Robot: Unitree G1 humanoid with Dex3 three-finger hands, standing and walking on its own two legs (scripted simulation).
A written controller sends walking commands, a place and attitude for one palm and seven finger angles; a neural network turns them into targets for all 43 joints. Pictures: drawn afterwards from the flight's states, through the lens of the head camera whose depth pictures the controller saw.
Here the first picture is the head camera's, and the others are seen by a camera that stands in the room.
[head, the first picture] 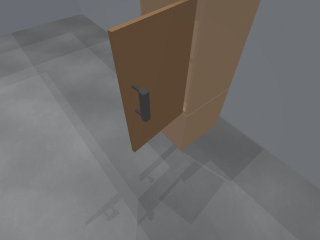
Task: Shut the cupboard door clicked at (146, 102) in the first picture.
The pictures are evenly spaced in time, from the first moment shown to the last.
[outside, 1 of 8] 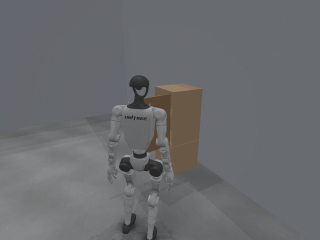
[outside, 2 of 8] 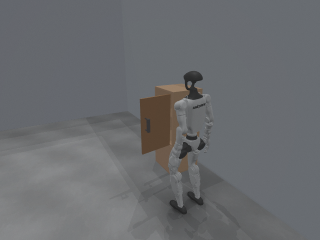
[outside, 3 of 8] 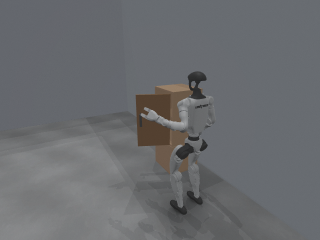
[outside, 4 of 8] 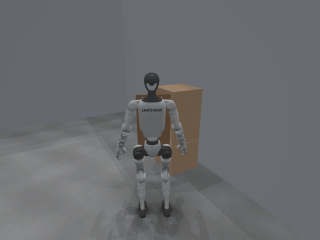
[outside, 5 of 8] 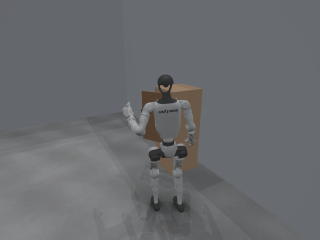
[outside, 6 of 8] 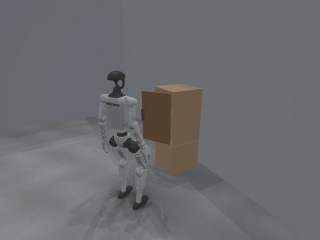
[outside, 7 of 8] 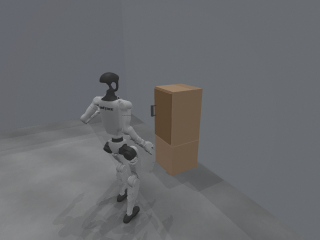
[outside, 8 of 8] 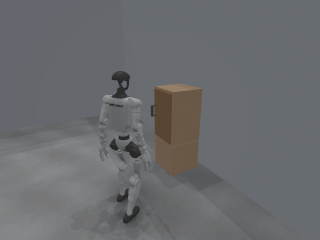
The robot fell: no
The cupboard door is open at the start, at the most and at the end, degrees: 97 97 0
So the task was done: yes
